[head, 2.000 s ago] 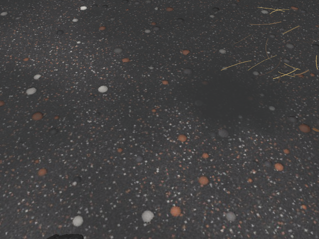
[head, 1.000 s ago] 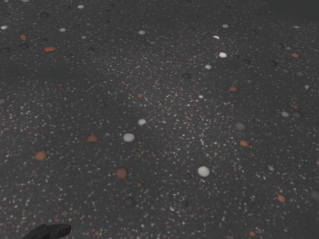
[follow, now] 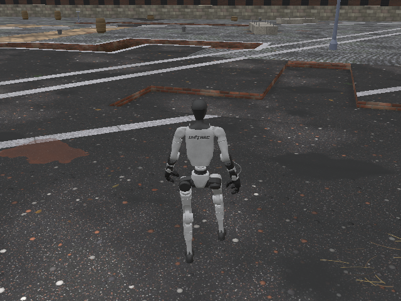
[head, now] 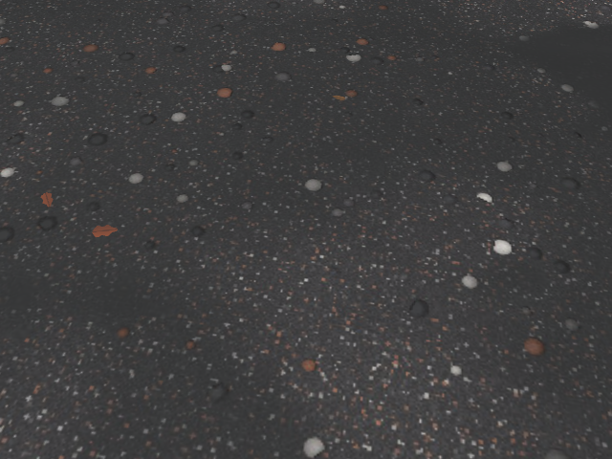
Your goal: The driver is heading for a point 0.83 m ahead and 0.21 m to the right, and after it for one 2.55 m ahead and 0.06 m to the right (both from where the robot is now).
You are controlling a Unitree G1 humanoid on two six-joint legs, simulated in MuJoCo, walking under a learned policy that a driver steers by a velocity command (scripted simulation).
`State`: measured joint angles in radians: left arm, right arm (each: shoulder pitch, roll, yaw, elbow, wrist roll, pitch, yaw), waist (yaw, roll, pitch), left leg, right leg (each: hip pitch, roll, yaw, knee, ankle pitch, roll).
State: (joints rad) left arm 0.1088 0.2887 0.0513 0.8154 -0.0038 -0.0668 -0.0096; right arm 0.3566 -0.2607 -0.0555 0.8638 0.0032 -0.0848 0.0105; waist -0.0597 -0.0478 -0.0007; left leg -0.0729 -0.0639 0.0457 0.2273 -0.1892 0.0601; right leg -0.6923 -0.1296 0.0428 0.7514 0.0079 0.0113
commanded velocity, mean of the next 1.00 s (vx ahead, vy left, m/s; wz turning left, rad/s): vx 0.50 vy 0.00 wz -0.07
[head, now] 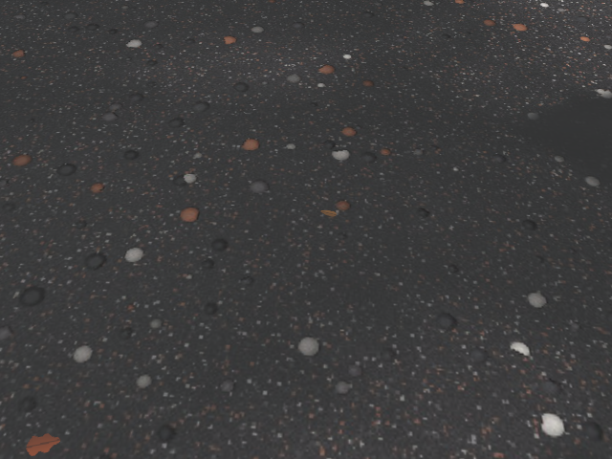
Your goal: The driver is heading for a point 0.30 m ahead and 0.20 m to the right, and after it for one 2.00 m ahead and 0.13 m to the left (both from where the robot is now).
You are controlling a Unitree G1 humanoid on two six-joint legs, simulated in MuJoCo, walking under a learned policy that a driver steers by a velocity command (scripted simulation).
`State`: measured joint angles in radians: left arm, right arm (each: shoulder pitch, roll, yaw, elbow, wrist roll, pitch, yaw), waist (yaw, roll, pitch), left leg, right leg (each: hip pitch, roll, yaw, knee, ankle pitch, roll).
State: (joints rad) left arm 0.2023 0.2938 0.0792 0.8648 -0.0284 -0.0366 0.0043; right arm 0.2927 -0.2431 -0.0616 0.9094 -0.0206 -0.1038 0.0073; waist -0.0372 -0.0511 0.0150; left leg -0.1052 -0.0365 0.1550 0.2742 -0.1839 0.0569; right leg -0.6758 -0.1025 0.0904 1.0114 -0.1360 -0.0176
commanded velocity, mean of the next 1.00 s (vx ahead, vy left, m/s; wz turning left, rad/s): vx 0.50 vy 0.00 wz -0.22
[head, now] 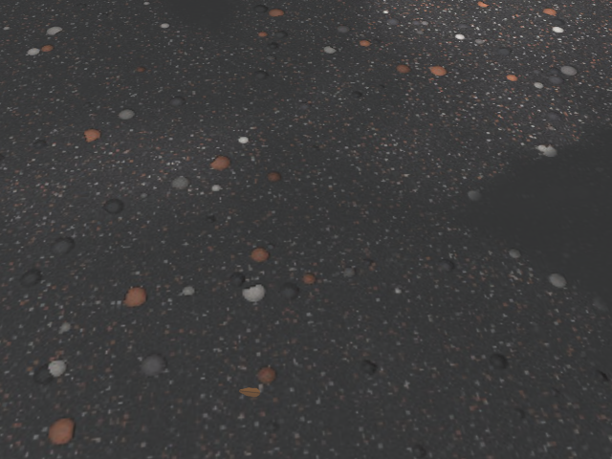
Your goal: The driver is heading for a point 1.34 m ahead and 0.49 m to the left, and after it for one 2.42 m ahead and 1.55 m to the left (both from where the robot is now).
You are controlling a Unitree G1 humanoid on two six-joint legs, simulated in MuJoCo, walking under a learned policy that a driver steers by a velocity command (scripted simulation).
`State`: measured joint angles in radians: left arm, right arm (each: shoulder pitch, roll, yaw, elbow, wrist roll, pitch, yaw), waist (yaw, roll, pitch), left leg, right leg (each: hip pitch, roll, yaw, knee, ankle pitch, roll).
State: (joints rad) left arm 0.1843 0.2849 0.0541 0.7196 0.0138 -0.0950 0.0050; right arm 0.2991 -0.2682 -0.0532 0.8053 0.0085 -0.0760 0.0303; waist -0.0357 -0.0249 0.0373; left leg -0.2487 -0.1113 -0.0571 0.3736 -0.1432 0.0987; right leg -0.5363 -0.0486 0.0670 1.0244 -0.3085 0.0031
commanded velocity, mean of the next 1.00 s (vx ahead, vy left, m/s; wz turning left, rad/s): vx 0.28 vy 0.00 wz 0.53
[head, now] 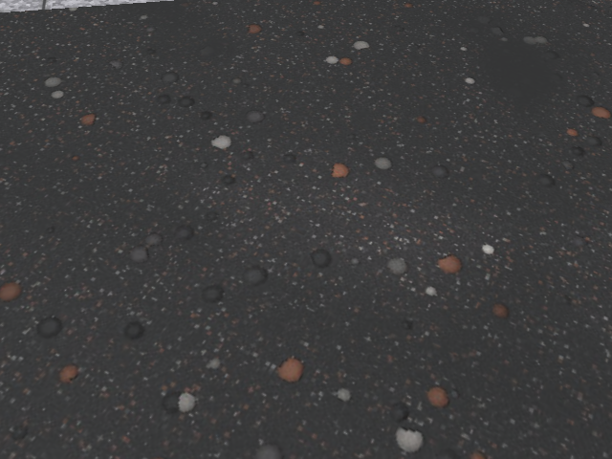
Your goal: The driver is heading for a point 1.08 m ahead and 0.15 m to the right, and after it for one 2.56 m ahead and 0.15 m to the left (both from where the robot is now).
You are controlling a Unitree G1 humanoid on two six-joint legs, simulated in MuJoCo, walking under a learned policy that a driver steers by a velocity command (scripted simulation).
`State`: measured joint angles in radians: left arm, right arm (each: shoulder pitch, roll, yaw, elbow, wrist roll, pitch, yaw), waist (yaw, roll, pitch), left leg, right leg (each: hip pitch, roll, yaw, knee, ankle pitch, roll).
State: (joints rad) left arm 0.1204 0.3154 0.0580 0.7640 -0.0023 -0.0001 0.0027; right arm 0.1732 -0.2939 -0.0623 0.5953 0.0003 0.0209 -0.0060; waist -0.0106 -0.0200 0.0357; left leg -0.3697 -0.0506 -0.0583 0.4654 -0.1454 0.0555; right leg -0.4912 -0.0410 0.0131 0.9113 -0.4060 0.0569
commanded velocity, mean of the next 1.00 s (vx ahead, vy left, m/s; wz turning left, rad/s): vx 0.43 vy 0.00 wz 0.07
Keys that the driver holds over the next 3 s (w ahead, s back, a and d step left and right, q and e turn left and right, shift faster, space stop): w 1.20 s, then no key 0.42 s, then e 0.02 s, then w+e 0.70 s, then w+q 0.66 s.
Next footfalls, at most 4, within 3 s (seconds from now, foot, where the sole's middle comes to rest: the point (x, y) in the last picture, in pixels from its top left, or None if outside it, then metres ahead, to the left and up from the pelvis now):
0.16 right None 0.08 -0.14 -0.77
0.60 left None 0.36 0.13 -0.77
1.10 right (350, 355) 0.68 -0.10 -0.77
1.56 left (255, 292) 0.85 0.12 -0.77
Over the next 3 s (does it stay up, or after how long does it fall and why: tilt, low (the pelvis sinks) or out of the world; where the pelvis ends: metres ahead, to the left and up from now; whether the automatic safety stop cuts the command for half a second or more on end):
stays up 1.25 -0.13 0.00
